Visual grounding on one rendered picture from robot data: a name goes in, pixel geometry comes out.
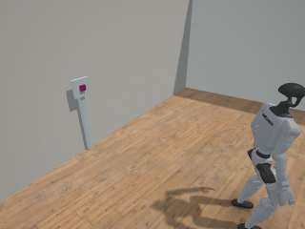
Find button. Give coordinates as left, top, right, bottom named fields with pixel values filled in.
left=79, top=84, right=87, bottom=92

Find robot right shin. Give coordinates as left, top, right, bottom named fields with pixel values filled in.
left=245, top=203, right=277, bottom=229

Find panel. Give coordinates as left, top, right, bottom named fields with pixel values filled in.
left=71, top=76, right=94, bottom=150

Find right robot hand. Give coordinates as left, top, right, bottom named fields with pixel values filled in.
left=277, top=188, right=295, bottom=207

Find right robot forearm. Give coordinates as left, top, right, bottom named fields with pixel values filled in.
left=274, top=155, right=290, bottom=190

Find left robot forearm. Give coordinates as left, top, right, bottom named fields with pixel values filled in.
left=251, top=126, right=256, bottom=143

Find robot left upper arm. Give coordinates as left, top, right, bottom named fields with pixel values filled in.
left=251, top=102, right=275, bottom=131

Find robot right upper arm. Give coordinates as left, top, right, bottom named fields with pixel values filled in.
left=272, top=119, right=301, bottom=161

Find robot right thigh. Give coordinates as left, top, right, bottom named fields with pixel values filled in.
left=259, top=164, right=279, bottom=208

